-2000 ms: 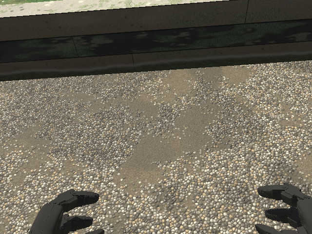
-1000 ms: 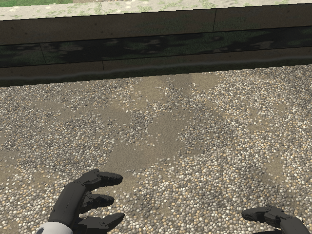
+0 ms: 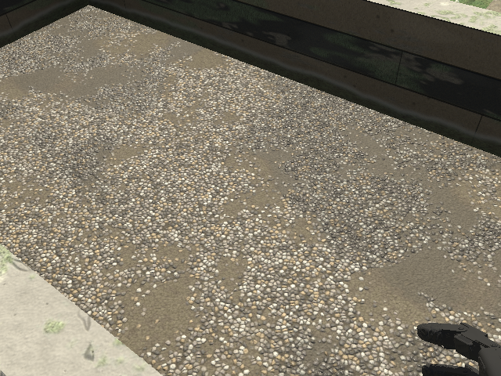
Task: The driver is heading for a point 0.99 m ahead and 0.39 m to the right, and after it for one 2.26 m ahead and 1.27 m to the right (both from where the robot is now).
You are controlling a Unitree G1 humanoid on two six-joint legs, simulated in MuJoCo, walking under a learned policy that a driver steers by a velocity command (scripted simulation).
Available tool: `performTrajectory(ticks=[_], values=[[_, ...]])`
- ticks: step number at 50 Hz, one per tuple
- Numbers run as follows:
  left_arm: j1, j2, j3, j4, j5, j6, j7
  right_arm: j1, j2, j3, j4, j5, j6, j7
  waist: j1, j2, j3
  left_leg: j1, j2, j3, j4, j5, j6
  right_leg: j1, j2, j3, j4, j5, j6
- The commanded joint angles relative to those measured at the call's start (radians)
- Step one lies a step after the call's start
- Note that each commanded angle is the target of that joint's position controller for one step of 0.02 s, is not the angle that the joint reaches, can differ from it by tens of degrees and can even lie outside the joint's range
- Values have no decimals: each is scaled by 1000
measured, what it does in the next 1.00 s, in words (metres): steps on the spot, turning right: left foot, then left foot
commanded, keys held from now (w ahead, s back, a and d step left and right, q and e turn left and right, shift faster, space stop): w+e+shift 0.38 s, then e+shift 0.50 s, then shift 0.04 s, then q+shift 0.08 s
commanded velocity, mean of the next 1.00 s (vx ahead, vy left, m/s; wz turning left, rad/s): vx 0.48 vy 0.00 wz -0.75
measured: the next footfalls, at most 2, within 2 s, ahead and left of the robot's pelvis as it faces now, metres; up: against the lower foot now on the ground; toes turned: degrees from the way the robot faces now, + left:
left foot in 0.10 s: +0.07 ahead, +0.16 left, +0.00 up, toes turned -9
left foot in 0.86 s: +0.12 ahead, +0.12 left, +0.00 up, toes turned -51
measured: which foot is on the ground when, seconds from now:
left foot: up 0.00-0.08, down 0.10-0.56, up 0.58-0.84, down 0.86-1.00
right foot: down 0.00-0.84, up 0.86-1.00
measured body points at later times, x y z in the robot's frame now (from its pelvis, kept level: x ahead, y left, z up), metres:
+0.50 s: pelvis +0.00 +0.03 -0.02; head +0.00 +0.00 +0.43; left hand +0.30 +0.18 -0.04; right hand +0.16 -0.28 -0.05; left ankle +0.03 +0.17 -0.73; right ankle -0.02 -0.10 -0.73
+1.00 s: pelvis +0.01 +0.08 +0.00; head +0.03 +0.09 +0.45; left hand +0.33 +0.18 -0.08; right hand -0.07 -0.21 -0.08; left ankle +0.10 +0.15 -0.73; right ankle -0.11 -0.04 -0.62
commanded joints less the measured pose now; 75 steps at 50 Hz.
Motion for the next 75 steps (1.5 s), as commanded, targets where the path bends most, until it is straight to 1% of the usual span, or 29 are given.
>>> performTrajectory(ticks=[1,3,6,8,14,21,27,30,32,33,35,38,39,41,42,43,44,45,46,48,52,54,57,62,63,65,67,69,75], values=[[-227,174,47,-179,-16,-6,19,-200,33,48,-144,-13,-57,-6,5,-140,44,88,20,164,-266,8,-51,-68,-142,326,-266,21,-151],[-203,171,41,-184,4,27,15,-202,8,50,-154,5,-75,-8,11,-149,19,128,24,160,-467,22,-36,20,-164,378,-228,17,-146],[-237,149,19,-221,28,22,-2,-106,-40,53,-155,-40,-108,4,-8,-140,-116,424,117,148,-474,351,18,-61,-115,332,-145,17,-85],[-242,110,-4,-245,21,-9,-20,-116,-78,41,-152,-76,-130,34,-16,2,-191,494,157,100,-460,243,104,-133,-69,230,-90,-45,-25],[-254,123,6,-275,3,-23,-43,-173,-125,29,-149,-34,-107,17,0,117,-50,364,248,68,-571,7,163,-216,-53,68,106,30,25],[-259,211,40,-281,-10,0,-52,-133,-119,0,-112,-33,-105,0,-34,-86,-102,475,183,290,-355,211,128,-245,-71,138,129,434,-20],[-131,240,84,-283,-20,57,-22,-69,-133,-32,-15,-29,-39,-36,11,-61,-115,458,198,317,-218,223,148,-308,-33,263,164,393,-82],[-57,274,108,-282,-2,67,-24,-165,-119,-40,-48,-26,-25,-38,65,-211,-38,201,45,307,-52,-245,113,-204,-60,575,-46,329,-169],[-21,347,137,-264,14,50,-19,-225,-115,-40,-81,-1,-59,-17,73,-316,-77,-211,-71,75,257,-326,94,144,-159,887,-127,302,-300],[-54,338,134,-269,1,45,-7,-170,-152,-54,-49,-3,-80,-6,38,-300,-107,-274,-72,-14,352,-267,97,197,-186,873,-71,368,-312],[-116,296,114,-290,-20,65,29,-108,-206,-72,0,-42,-106,4,1,-207,-98,-219,-72,-29,307,-182,100,98,-188,765,-26,564,-281],[-127,275,113,-272,-12,119,65,-110,-114,-47,22,-34,-99,12,-2,-159,-134,96,-73,41,-190,-71,86,3,-68,632,-59,467,-144],[-134,253,118,-282,-44,111,66,-36,-77,-51,80,-27,-89,34,-15,-195,-188,280,-104,72,-261,-6,87,-50,-20,617,-72,338,-84],[-139,245,111,-299,-51,99,53,68,-103,-69,128,-4,-66,39,-50,-213,-148,492,-44,79,-427,140,106,-197,-30,678,-109,31,-36],[-79,217,105,-273,-58,90,42,97,-101,-72,148,-6,-58,29,-59,-110,-141,636,23,64,-513,213,143,-319,42,622,5,-311,9],[-1,169,99,-240,-51,82,25,146,-120,-68,143,-23,-53,23,-60,27,-193,719,216,-81,-498,293,215,-380,150,450,330,-426,44],[-2,201,122,-301,-76,62,22,102,-216,-83,120,-76,-47,27,7,223,-132,500,445,-357,-615,290,358,-495,167,348,578,-466,70],[-29,302,151,-274,-81,47,29,10,-213,-92,102,-82,-55,22,20,222,5,284,467,-382,-721,178,411,-491,74,264,712,-352,103],[-21,343,166,-233,-75,53,41,-83,-156,-72,87,-63,-56,11,48,174,99,181,369,-245,-737,54,383,-473,28,210,777,-245,114],[30,267,142,-172,-27,73,64,-88,-107,-49,91,-32,-37,-6,48,41,108,130,254,-119,-706,59,336,-405,46,181,888,-150,123],[-44,98,64,-182,-25,69,59,42,-7,16,141,-23,-13,-2,22,2,38,265,180,-78,-661,77,353,-372,2,199,687,-123,163],[-101,103,54,-201,3,52,50,100,-118,-28,161,10,4,-8,-6,89,59,339,152,-110,-657,67,350,-373,-69,62,383,-120,166],[-138,109,49,-169,-25,11,38,233,-219,-70,182,9,34,-27,-83,142,28,368,190,-206,-620,149,371,-251,-23,18,143,-185,148],[-39,171,69,-108,0,-30,31,191,-199,-72,169,39,46,-55,-34,137,-101,292,168,-260,-552,350,275,112,-79,29,-149,234,68],[-25,231,90,-82,17,-32,23,172,-153,-60,152,36,25,-57,-34,-35,-118,164,92,-140,-467,173,211,190,-159,68,-47,401,27],[-24,196,87,-90,65,-10,16,189,-131,-58,129,53,0,-48,1,-308,-90,-49,-31,53,-130,-226,127,190,-392,319,-264,95,-136],[-152,138,74,-133,49,-19,18,184,-174,-90,136,60,-3,-50,-44,-225,35,-167,23,51,103,-128,102,96,-375,260,-285,-74,-116],[-162,115,69,-134,28,-37,18,204,-158,-92,137,43,2,-45,-39,-188,40,-226,54,50,190,6,93,142,-332,161,-237,14,-72],[-103,153,87,-78,40,-67,-2,107,-78,-44,19,28,-2,2,14,-151,83,-274,138,101,108,127,78,123,-349,59,-214,37,-104]])
Over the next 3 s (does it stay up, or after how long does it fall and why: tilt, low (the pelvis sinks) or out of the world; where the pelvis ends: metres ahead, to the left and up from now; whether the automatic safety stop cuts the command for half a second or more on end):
stays up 0.09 0.13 0.00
